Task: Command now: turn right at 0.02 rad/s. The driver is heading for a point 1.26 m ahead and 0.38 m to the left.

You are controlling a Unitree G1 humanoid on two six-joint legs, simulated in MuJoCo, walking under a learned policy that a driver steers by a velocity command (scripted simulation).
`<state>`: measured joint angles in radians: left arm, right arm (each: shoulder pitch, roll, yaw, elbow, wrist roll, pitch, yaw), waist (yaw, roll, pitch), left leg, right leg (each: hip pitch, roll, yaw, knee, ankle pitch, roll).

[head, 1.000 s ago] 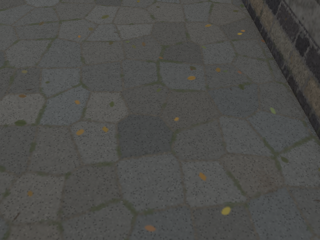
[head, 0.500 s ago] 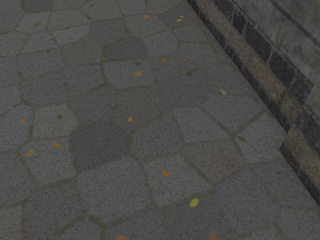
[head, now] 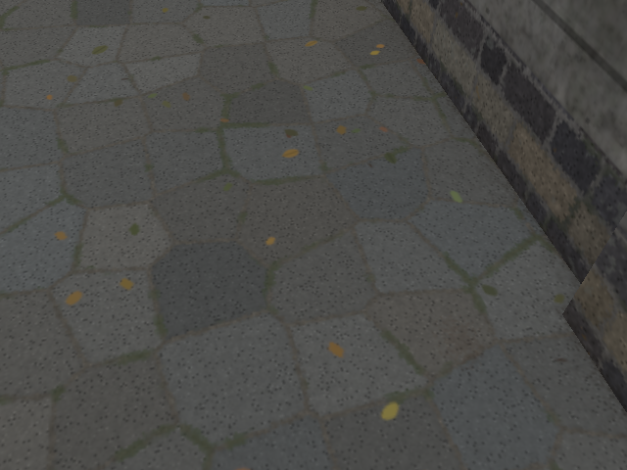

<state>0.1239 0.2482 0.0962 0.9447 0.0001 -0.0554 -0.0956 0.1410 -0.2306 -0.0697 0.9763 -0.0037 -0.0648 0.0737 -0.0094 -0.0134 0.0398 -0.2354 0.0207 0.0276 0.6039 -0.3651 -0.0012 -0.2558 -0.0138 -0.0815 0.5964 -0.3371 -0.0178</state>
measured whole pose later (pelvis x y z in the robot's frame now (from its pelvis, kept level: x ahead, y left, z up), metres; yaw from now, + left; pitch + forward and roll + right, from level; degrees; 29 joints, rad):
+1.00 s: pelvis +0.12 +0.01 -0.03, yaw +0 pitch +0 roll -3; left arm 0.50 0.15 -0.01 1.15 0.11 -0.12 0.00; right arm 0.17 -0.19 -0.04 0.93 -0.12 -0.08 0.06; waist 0.07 0.04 0.01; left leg -0.59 0.05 -0.07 1.00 -0.07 0.11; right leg -0.10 0.03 -0.06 0.71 -0.61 -0.04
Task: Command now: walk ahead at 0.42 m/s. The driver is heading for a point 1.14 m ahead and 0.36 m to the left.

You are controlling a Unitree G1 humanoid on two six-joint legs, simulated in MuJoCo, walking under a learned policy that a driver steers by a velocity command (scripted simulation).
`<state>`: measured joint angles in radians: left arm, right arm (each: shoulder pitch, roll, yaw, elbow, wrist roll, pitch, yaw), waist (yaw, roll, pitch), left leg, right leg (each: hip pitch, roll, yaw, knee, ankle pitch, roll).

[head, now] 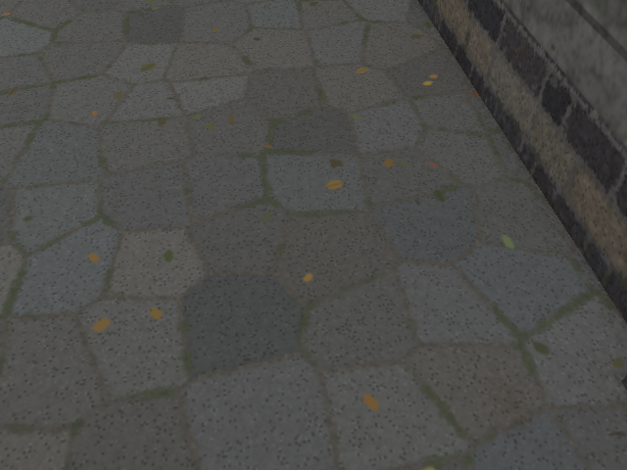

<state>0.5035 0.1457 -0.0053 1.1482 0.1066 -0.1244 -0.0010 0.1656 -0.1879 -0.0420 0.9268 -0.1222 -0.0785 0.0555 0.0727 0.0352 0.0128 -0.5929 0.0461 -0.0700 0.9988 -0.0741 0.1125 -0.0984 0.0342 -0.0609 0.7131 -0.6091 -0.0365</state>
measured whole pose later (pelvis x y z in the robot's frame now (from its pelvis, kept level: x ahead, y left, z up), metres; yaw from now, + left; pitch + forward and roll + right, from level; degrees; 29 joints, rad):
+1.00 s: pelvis +0.53 +0.02 -0.13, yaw +10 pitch +2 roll -1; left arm 0.36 0.20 0.06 1.03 0.01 -0.09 0.03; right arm 0.12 -0.26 -0.09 0.92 0.02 -0.04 0.00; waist 0.04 0.04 -0.02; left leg -0.76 0.07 -0.09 0.85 0.05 0.05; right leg -0.05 0.01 -0.21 0.25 -0.24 -0.04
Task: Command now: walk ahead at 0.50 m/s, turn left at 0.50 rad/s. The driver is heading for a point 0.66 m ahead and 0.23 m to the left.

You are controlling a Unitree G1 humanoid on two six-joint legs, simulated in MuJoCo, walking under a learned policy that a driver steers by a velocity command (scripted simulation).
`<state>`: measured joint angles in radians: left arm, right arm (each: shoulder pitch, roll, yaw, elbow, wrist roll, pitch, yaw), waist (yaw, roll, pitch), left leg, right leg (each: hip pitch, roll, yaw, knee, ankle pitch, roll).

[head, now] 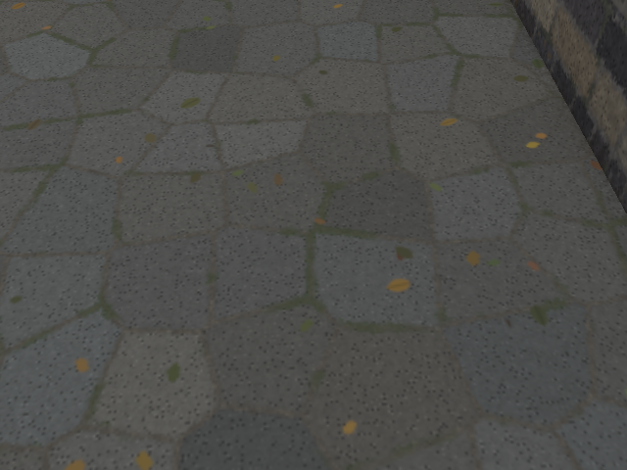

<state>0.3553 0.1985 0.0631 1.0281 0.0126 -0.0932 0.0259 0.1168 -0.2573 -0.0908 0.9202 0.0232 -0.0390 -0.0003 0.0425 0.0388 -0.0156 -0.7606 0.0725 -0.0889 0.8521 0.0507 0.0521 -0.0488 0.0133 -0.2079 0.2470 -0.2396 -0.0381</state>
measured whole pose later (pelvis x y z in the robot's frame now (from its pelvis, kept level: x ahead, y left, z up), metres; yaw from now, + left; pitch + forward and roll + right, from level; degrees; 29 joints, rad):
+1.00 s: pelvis +0.53 +0.11 +0.00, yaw +33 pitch +2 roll -1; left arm 0.27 0.25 0.07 0.88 0.00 -0.09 0.00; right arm 0.13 -0.29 -0.08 0.69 0.01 -0.03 -0.01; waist 0.06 0.04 0.05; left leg -0.65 0.07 -0.07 0.82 -0.14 -0.01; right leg -0.16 0.02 -0.10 0.30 -0.18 -0.04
